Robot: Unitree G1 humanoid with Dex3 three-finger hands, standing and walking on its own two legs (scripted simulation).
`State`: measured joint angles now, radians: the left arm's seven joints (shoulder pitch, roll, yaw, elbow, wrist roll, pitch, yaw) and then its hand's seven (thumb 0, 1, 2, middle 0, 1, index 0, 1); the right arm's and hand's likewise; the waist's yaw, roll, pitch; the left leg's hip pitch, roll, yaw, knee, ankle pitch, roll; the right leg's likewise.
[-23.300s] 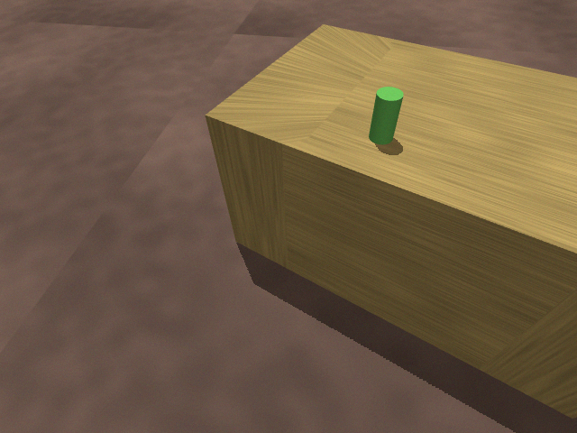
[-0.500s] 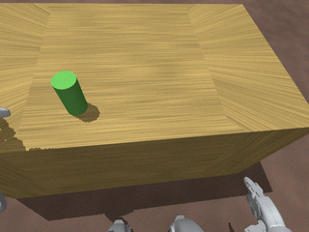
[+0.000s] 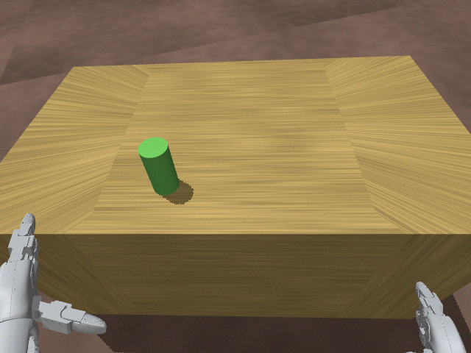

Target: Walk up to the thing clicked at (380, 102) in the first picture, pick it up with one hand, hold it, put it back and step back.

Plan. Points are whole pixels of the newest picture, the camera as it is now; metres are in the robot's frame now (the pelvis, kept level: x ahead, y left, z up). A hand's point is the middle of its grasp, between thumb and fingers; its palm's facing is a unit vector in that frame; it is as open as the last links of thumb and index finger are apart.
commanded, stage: sink last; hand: left
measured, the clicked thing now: (160, 167) +0.51 +0.22 -0.01
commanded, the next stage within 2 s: home in 0.40 s
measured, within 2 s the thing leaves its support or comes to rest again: neither
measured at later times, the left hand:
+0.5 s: hand (63, 341) +0.14 +0.25 +0.06, palm faces +0.34 -0.85 -0.40, open 17.4 cm
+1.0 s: hand (134, 346) +0.15 +0.19 -0.05, palm faces +0.15 -0.96 -0.22, open 17.2 cm
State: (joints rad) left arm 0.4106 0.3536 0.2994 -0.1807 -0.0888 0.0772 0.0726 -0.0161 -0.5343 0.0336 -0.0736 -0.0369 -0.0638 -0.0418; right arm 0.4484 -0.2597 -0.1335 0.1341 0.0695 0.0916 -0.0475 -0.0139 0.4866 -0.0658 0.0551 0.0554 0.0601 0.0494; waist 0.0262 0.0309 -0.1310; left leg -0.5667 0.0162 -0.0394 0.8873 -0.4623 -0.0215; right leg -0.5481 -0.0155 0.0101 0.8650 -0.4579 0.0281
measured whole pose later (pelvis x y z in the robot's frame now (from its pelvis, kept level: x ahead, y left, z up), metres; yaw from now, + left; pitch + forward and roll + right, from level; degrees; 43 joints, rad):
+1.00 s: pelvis -0.02 +0.00 -0.01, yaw +0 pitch +9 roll +0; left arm 0.51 0.20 0.06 0.00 -0.05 0.01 0.06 -0.01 -0.50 0.09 -0.06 -0.06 -0.06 -0.06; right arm 0.43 -0.19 -0.02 0.14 0.03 -0.02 -0.07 0.00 -0.55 -0.71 0.17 0.25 0.18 0.24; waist 0.01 0.00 -0.10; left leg -0.66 0.01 -0.03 0.97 -0.47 -0.02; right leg -0.65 -0.02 0.03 0.96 -0.47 0.03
